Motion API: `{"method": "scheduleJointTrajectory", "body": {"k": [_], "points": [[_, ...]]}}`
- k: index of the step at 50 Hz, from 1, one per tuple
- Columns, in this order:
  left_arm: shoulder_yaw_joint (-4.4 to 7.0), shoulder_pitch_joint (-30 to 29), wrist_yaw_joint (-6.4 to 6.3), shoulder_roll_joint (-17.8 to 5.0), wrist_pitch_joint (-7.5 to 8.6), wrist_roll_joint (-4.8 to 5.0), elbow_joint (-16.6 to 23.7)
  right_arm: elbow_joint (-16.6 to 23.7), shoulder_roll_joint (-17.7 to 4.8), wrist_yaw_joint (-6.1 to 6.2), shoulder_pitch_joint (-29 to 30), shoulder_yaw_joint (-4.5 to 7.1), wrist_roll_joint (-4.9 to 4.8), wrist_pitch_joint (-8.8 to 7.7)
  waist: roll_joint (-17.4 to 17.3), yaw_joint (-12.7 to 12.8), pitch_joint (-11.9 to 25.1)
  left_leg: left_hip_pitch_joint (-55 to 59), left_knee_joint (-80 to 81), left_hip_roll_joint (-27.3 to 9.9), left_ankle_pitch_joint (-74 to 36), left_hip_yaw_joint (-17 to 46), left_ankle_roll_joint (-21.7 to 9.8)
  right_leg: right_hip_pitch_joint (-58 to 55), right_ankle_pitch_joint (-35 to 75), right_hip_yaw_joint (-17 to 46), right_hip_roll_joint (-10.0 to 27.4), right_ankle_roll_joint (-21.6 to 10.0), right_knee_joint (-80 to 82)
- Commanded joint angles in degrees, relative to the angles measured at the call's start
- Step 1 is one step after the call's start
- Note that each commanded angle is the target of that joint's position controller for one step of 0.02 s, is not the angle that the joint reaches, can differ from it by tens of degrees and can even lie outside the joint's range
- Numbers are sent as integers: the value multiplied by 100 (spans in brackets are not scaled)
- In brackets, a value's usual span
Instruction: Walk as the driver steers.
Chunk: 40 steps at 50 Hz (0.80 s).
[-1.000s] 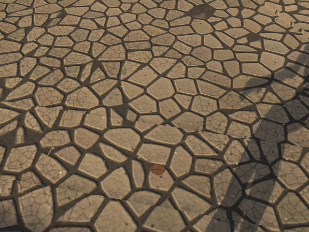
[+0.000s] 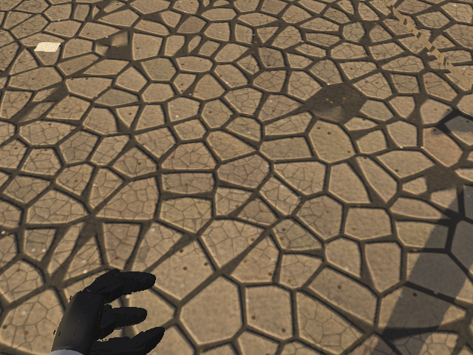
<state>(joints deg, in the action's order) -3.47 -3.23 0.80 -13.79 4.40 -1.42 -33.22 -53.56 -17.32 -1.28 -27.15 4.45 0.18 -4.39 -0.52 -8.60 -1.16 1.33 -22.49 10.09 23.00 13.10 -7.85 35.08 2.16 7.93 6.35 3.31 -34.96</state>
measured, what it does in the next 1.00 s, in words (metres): goes down, turning left: right foot 0.03 m lower, then left foot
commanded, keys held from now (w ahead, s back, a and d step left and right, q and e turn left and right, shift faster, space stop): w+q+shift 0.16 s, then q+shift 0.44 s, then shift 0.40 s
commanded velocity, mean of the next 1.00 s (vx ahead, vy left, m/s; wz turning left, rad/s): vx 0.39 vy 0.00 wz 0.77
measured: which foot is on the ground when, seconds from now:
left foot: down 0.00-0.06, up 0.08-0.44, down 0.46-0.84, up 0.86-1.00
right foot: up 0.00-0.08, down 0.10-0.46, up 0.48-0.82, down 0.84-1.00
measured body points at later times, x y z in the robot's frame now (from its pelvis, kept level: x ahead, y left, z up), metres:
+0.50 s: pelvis +0.40 -0.06 -0.06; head +0.44 -0.03 +0.39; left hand +0.28 +0.22 -0.17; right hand +0.73 -0.15 -0.12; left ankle +0.51 +0.03 -0.76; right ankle +0.27 -0.23 -0.68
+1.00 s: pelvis +0.57 -0.09 -0.03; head +0.60 -0.09 +0.42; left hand +0.50 +0.19 -0.11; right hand +0.88 -0.18 -0.13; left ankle +0.45 -0.01 -0.68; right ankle +0.70 -0.13 -0.76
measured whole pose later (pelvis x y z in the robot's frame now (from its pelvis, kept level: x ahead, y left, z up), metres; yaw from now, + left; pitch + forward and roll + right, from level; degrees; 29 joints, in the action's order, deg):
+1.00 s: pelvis +0.57 -0.09 -0.03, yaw +47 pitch +1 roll +1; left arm 1.5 10.5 -1.0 -12.7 0.5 -1.5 -36.3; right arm -38.0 -17.6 2.6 -10.3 4.6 -0.6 3.4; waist -1.3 0.9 -1.8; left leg -30.3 -67.8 7.4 26.6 9.6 3.9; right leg 21.2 -10.8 2.9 -0.2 -0.3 -31.4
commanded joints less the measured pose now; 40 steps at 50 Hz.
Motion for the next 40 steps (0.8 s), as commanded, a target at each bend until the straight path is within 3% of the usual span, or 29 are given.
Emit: {"method": "scheduleJointTrajectory", "body": {"k": [1,2,3,4,5,6,7,8,9,10,11,12,14,15,16,18,20,21,22,23,24,25,26,27,28,30,33,36,40], "points": [[349,290,-73,-882,93,50,140,387,-1092,68,328,320,61,-43,-286,471,65,-1047,-394,-760,-2900,1110,-256,-1970,201,-367,-527,-48,902],[463,938,-132,-1106,118,78,-26,414,-1243,75,455,357,127,-23,-267,835,489,-766,-1298,-721,-3492,1093,-183,-2481,-158,-448,-638,-80,893],[582,2039,-195,-1314,147,70,-319,474,-1346,72,699,385,125,-15,-82,1495,959,-1102,-2694,-590,-3560,860,-78,-3557,-398,-562,-575,-121,892],[734,3280,-280,-1629,181,-85,-612,639,-888,79,951,274,39,-68,212,2008,1500,-2323,-4480,-410,-2419,634,-6,-5103,-1424,-75,1,-239,324],[706,4192,-306,-1695,145,-267,-850,1001,267,151,1449,-74,112,-131,1511,2136,1375,-4020,-6830,-182,1603,174,-78,-5656,-1748,1084,1229,210,29],[839,3192,-233,-2174,131,-300,-594,1433,171,176,130,-144,-222,-149,3054,885,2247,-5159,-7287,-181,1139,-293,-16,-6024,-2923,4975,2555,-615,1831],[800,2317,-188,-1401,83,-276,-386,1040,-334,219,621,-122,64,25,1318,971,1228,-5605,-7299,-812,202,-657,10,-5045,-5011,4459,2119,-1028,2197],[693,2063,-162,-965,54,-227,-377,1109,-476,106,1235,-81,195,112,593,1079,435,-5466,-6932,-1027,-361,-852,93,-4132,-4464,2953,1640,-981,2147],[635,2110,-130,-775,50,-265,-557,1156,-386,10,1555,-77,226,175,184,1056,-33,-5278,-6784,-1197,-543,-938,194,-3498,-2616,1874,1295,-870,2035],[574,2384,-143,-658,100,-221,-792,1287,-267,-80,1646,-100,252,244,350,937,-128,-5142,-6620,-1312,-539,-941,245,-3234,-361,1093,1149,-804,1755],[524,2625,-107,-466,143,-86,-1039,1405,-173,-124,1761,-132,253,340,450,857,-159,-5040,-6352,-1371,-400,-1044,285,-3082,1339,308,955,-600,1575],[516,2737,-63,-426,204,34,-1181,1606,-134,-151,2014,-175,246,380,615,844,-113,-4873,-5826,-1314,-451,-1197,320,-2960,2379,-235,763,-473,1629],[553,2703,-82,-562,262,94,-1306,1886,-3,-199,2353,-274,217,418,925,772,-21,-4706,-5018,-1131,-826,-1504,323,-3017,3579,-890,613,-497,1780],[704,1722,-253,-856,249,237,-949,2003,-86,-128,2100,-197,-476,268,1097,547,-89,-4821,-4571,-1375,-1354,-1135,461,-3041,3160,-962,548,-509,1857],[698,1355,-367,-915,220,244,-787,2037,-269,-164,2266,-203,-499,172,788,478,-96,-4403,-3574,-1311,-1994,-1294,562,-2736,2707,-1200,472,-473,1978],[772,1632,-572,-1179,179,224,-798,2042,-134,-266,2465,-184,-219,113,369,597,98,-2800,-1919,-780,-3057,-2019,692,-2232,3157,-1830,120,-148,1591],[915,1907,-676,-1618,182,277,-793,2019,-350,-351,2020,-47,-160,180,747,393,536,-1581,-1611,-389,-2941,-2142,570,-2315,4447,-1777,260,64,766],[975,1764,-698,-1716,159,331,-679,1914,-657,-358,1434,95,-149,236,859,75,763,-826,-1508,-370,-2734,-1930,330,-2109,4780,-1691,353,115,-38],[988,1553,-665,-1667,138,365,-517,1650,-1055,-290,451,299,-154,294,618,-345,1092,291,-1257,-471,-2985,-1519,-17,-1613,3966,-1594,307,177,-1424],[868,1647,-532,-1172,126,314,-521,1481,-1175,-142,181,357,-245,308,-440,-316,753,891,-380,-778,-3836,-1052,-348,-714,-1045,-1640,-384,272,-3239],[635,2139,-380,-472,172,-63,-312,1763,-1466,16,572,312,-11,266,-1665,307,1064,1730,-1402,-1706,-7277,402,-1003,578,-4349,-1298,-961,281,-5355],[584,2697,-261,-842,218,83,-79,2128,-1486,7,740,283,331,195,-1257,367,2858,2656,-737,-3097,-6324,2724,-2309,1212,-4103,154,-1073,327,-6299],[684,2343,-216,-1393,210,167,-4,2431,-1419,4,1417,328,227,251,-271,475,2692,1819,-94,-2863,-4277,2954,-2207,987,-3404,415,-867,91,-5723],[748,2013,-228,-1470,144,170,38,2533,-1152,-1,1929,267,15,267,312,794,1695,662,238,-2441,-3091,2640,-1884,978,-3135,317,-745,47,-5101],[770,1951,-283,-1403,60,92,-38,2575,-974,7,2150,213,-135,270,717,1029,1193,-245,436,-2148,-2751,2423,-1617,726,-3012,278,-617,93,-4658],[820,1874,-324,-1370,-79,57,-24,2527,-970,44,2328,242,-153,326,492,1266,567,-1696,468,-1698,-3509,1736,-1324,39,-3008,175,-566,241,-3664],[685,1739,-322,-810,-93,6,-30,2304,-888,257,2143,254,-100,428,311,1167,949,-2270,-99,-1232,-4997,833,-928,-676,-2257,-225,-665,382,-2315],[625,1453,-270,-605,-183,86,45,2171,-792,387,2005,224,-109,616,-275,1009,1383,-2317,-274,-1040,-4150,607,-555,-1286,-1342,-339,-763,389,-1546],[670,1093,-187,-644,-216,98,205,2156,-541,327,1999,126,-110,670,-830,915,1018,-2298,-472,-1130,-2301,1054,-292,-1679,-1128,-335,-740,157,-413]]}}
